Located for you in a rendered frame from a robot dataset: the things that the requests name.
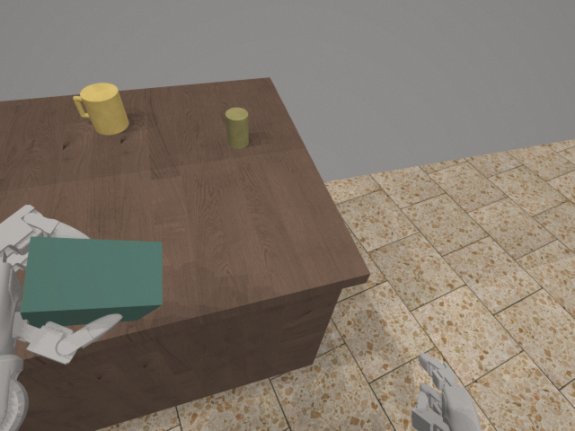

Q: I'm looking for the right robot hand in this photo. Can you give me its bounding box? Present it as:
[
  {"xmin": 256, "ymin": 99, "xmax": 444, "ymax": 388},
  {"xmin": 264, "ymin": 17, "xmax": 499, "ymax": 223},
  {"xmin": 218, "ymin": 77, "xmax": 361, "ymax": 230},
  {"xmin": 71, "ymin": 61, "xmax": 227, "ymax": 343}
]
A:
[{"xmin": 411, "ymin": 353, "xmax": 482, "ymax": 431}]

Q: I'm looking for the table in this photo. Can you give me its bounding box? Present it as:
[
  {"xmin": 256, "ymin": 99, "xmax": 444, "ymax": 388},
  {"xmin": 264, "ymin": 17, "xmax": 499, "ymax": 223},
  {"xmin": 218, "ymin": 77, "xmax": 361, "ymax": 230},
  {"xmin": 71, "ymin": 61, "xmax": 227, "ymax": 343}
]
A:
[{"xmin": 0, "ymin": 77, "xmax": 370, "ymax": 431}]

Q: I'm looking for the sponge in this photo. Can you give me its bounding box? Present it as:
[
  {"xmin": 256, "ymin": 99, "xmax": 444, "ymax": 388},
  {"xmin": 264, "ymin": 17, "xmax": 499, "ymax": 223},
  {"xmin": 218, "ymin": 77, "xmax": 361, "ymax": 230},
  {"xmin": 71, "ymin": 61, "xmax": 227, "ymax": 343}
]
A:
[{"xmin": 21, "ymin": 236, "xmax": 163, "ymax": 328}]

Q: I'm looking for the left robot forearm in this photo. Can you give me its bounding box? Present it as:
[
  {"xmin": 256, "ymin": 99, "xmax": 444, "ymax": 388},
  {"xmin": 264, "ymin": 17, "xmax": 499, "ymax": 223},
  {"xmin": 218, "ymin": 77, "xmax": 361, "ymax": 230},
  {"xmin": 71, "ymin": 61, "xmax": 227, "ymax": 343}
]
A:
[{"xmin": 0, "ymin": 355, "xmax": 29, "ymax": 431}]

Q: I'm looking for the left robot hand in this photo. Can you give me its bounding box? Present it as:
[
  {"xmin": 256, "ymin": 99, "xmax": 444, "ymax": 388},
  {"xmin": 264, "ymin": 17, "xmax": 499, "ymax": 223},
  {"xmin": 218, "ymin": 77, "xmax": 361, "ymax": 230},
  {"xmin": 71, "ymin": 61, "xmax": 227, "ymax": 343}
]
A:
[{"xmin": 0, "ymin": 205, "xmax": 123, "ymax": 365}]

